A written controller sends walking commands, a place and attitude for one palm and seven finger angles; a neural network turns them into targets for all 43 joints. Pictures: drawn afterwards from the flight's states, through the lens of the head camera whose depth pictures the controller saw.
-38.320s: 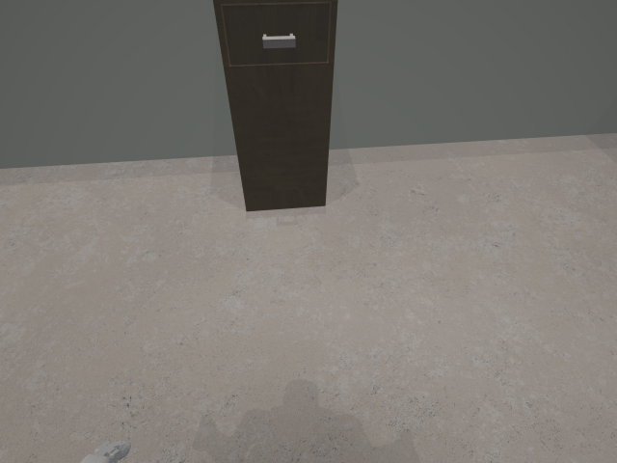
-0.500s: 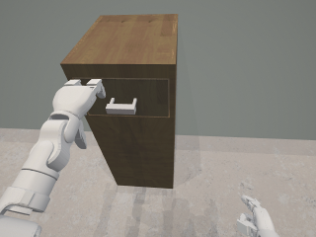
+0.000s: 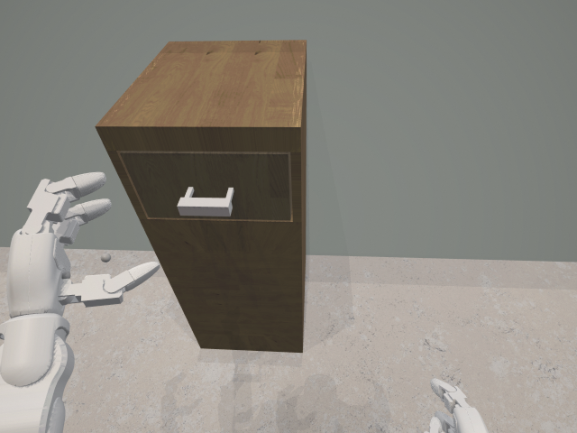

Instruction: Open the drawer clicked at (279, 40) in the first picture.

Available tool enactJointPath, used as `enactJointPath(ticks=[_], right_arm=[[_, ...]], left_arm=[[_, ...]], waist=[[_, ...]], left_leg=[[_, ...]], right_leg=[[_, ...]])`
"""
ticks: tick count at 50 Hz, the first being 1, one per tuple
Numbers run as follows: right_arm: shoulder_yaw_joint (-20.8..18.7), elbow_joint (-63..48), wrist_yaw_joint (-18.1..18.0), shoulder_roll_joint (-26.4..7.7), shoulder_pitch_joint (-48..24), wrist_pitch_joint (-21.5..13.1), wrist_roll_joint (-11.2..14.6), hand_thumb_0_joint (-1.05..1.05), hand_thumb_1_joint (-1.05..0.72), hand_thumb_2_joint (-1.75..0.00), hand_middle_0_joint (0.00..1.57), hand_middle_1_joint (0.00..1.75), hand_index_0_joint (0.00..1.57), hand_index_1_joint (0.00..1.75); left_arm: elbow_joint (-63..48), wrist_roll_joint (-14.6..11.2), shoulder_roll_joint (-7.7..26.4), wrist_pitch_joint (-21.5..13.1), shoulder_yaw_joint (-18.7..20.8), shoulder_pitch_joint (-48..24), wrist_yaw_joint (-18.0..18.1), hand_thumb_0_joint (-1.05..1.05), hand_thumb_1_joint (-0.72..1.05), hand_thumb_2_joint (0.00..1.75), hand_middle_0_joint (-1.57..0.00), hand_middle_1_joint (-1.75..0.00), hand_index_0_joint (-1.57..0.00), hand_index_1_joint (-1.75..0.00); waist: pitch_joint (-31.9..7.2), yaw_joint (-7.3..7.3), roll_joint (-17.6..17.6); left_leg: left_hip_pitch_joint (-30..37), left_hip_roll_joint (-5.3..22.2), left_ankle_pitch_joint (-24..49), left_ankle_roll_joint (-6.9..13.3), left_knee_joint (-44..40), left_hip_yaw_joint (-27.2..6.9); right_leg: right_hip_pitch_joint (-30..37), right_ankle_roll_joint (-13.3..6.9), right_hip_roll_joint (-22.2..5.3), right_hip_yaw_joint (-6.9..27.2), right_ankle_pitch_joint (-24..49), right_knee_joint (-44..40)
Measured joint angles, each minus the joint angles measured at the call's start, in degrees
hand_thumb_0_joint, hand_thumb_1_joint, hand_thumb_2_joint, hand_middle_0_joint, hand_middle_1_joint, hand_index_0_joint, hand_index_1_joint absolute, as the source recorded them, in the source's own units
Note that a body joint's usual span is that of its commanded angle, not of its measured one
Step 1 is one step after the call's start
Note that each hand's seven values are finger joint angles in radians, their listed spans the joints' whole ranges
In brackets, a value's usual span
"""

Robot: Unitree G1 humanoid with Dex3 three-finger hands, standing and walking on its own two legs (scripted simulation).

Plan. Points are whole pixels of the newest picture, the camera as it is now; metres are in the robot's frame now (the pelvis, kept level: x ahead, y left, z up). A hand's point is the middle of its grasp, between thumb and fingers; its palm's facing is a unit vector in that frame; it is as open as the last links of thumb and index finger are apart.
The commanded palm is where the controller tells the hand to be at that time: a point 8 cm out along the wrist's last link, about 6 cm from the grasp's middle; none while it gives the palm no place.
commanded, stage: draw the hand back to the body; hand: left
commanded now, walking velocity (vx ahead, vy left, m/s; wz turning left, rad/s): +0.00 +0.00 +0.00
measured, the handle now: (207, 199) +0.54 +0.23 +0.01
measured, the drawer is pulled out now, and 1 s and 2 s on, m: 0.00 0.00 0.00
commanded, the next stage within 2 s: step back with the hand held close in 0.54 s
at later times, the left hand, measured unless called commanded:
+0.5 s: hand (54, 342) +0.15 +0.23 +0.18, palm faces +0.46 -0.82 -0.35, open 7.7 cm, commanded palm +0.10 +0.27 +0.19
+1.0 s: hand (49, 337) +0.16 +0.26 +0.16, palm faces +0.30 -0.83 -0.46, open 7.4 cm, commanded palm +0.10 +0.30 +0.19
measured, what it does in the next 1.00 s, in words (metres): stands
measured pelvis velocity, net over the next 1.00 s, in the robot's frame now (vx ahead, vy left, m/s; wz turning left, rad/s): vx -0.03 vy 0.03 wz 0.00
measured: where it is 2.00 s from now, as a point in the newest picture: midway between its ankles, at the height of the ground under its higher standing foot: outside the picture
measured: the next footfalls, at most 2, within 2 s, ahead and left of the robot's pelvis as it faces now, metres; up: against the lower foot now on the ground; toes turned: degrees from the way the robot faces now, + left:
right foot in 1.74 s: -0.25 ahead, -0.08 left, +0.00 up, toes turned -4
left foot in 1.92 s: -0.15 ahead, +0.08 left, +0.00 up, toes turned +0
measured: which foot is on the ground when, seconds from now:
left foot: down 0.00-1.00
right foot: down 0.00-1.00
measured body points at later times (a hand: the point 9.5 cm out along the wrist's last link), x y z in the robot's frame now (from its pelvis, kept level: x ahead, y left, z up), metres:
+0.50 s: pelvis -0.02 -0.01 +0.00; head -0.05 -0.03 +0.45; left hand +0.12 +0.28 +0.19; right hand +0.19 -0.21 -0.08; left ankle -0.02 +0.12 -0.74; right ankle -0.01 -0.10 -0.74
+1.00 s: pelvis -0.03 +0.03 -0.01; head -0.02 +0.05 +0.44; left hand +0.14 +0.30 +0.18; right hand +0.13 -0.23 -0.07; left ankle -0.02 +0.12 -0.74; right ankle -0.01 -0.10 -0.74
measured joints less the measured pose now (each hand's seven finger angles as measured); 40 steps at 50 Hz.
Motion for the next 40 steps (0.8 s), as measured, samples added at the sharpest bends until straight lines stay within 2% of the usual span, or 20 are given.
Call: enactJointPath(ticks=[7,14,20,26,33,37,40], right_arm=[[-1.5,0.3,-0.3,0.0,-0.4,-1.6,-0.1,0.02,-0.91,-0.90,0.20,0.30,0.20,0.30],[-1.7,-1.0,-0.7,0.9,-1.0,-3.7,0.0,0.01,-0.91,-0.90,0.20,0.30,0.20,0.30],[-1.3,-0.9,-1.4,1.5,-1.9,-5.0,-0.2,0.01,-0.90,-0.90,0.20,0.30,0.20,0.30],[-0.6,-0.3,-1.5,2.4,-2.3,-5.7,-0.6,0.01,-0.90,-0.90,0.20,0.30,0.20,0.30],[-0.3,0.2,-1.1,2.7,-1.2,-6.2,-0.8,0.01,-0.90,-0.90,0.20,0.30,0.20,0.30],[-0.4,-1.6,-0.4,1.9,-0.8,-3.2,-1.5,0.01,-0.90,-0.90,0.20,0.30,0.20,0.30],[-1.2,-3.1,-0.2,0.8,-0.6,-0.7,-1.6,0.01,-0.90,-0.90,0.20,0.30,0.20,0.30]], left_arm=[[-6.4,0.0,0.7,-1.7,0.9,11.0,0.0,0.00,0.24,0.62,-0.26,-0.72,-0.25,-0.71],[-11.0,0.1,1.2,-3.0,2.9,18.8,0.2,0.00,0.49,0.73,-0.24,-0.56,-0.24,-0.56],[-10.6,0.6,0.1,-3.4,2.4,17.7,0.9,0.00,0.69,0.82,-0.23,-0.43,-0.22,-0.43],[-9.6,0.9,-0.3,-3.0,2.2,15.7,1.6,0.01,0.82,0.87,-0.22,-0.35,-0.21,-0.34],[-10.6,1.1,0.3,-2.9,2.0,16.3,1.6,0.01,0.87,0.90,-0.22,-0.31,-0.21,-0.31],[-11.0,2.4,1.1,-4.3,4.7,17.1,1.7,0.01,0.88,0.90,-0.22,-0.31,-0.21,-0.30],[-12.1,3.0,0.7,-4.5,5.1,17.8,2.3,0.01,0.89,0.90,-0.21,-0.31,-0.21,-0.30]], waist=[[-0.9,-0.46,-0.1],[-1.4,0.40,0.5],[-0.3,1.63,1.1],[0.5,1.79,0.7],[0.4,1.37,0.1],[-0.8,-0.43,0.2],[-0.8,-1.66,-0.2]], left_leg=[[-0.5,0.5,-0.1,-0.5,0.9,-0.1],[-1.1,1.1,-0.6,-0.9,2.7,-0.6],[-1.8,1.0,-0.4,-0.9,3.9,-1.8],[-1.8,0.8,0.0,-0.8,3.7,-1.8],[-1.2,0.3,-0.1,-0.3,3.1,-1.1],[-4.9,0.5,-0.6,0.0,5.0,-1.6],[-8.0,0.4,-1.2,0.3,7.0,-1.7]], right_leg=[[-0.6,-0.5,0.5,-0.1,-0.2,1.1],[-0.5,-0.8,1.1,-0.7,-0.1,1.6],[-0.3,-0.8,1.1,-1.8,0.4,1.5],[-0.3,-0.7,0.9,-1.9,0.7,1.4],[-0.1,-0.2,0.4,-1.2,0.4,1.5],[-2.6,0.0,0.6,-1.7,0.9,1.0],[-5.2,0.3,0.5,-1.9,0.9,1.9]])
